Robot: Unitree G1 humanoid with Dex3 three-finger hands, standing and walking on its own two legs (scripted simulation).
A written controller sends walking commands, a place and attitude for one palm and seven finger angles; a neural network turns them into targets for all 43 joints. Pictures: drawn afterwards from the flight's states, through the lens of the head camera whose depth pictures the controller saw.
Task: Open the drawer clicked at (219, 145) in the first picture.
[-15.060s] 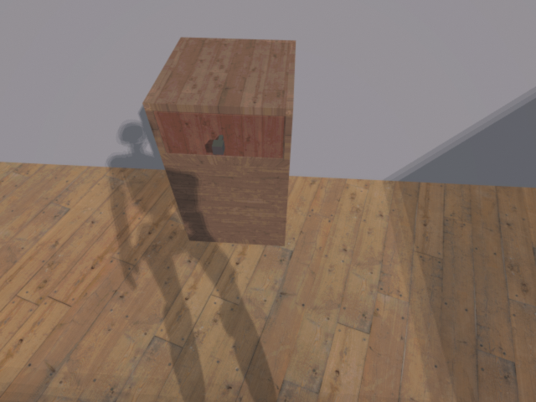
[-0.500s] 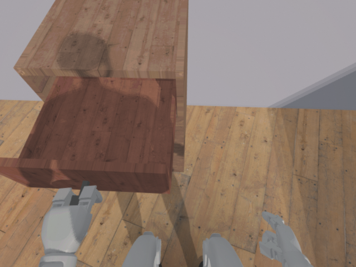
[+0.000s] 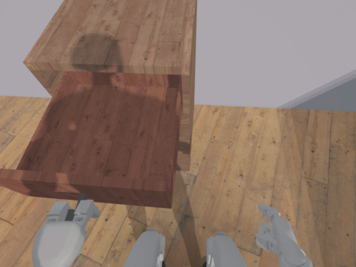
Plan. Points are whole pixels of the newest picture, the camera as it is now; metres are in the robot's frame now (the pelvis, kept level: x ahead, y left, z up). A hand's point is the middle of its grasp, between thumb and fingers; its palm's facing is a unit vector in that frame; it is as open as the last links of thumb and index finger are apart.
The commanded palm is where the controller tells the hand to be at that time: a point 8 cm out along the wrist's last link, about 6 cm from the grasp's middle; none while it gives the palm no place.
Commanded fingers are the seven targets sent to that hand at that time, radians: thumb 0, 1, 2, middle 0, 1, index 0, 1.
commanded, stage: open the thumb to release the handle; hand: left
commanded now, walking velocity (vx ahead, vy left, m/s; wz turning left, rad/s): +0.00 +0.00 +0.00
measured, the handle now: (79, 210) +0.23 +0.25 -0.03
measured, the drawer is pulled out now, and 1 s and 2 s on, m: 0.30 0.30 0.30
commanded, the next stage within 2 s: lift the hand off the handle in 0.60 s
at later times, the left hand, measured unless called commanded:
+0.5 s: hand (76, 242) +0.17 +0.24 -0.04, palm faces -0.09 -0.08 -0.99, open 10.1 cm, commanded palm +0.16 +0.23 +0.01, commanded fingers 0.00 -0.50 0.30 -0.30 -1.20 -0.30 -1.20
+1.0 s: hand (76, 235) +0.18 +0.24 -0.04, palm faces -0.06 -0.09 -0.99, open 13.8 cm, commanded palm +0.17 +0.23 +0.01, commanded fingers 0.00 -0.50 0.30 -0.30 -1.20 -0.30 -1.20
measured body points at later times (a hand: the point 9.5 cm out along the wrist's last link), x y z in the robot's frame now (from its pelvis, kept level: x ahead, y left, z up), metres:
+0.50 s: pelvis -0.01 +0.00 +0.00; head +0.09 -0.02 +0.43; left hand +0.17 +0.24 +0.01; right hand +0.19 -0.22 -0.13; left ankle +0.01 +0.13 -0.61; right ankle +0.02 -0.09 -0.61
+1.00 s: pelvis -0.02 +0.01 +0.00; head +0.08 -0.01 +0.44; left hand +0.18 +0.24 +0.01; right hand +0.19 -0.22 -0.12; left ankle +0.01 +0.13 -0.61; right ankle +0.02 -0.09 -0.61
